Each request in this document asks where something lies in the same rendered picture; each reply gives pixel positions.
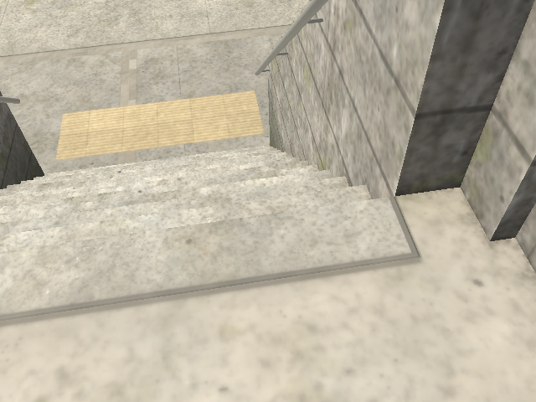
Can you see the stairs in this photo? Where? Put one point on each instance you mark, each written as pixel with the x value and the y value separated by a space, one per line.
pixel 165 193

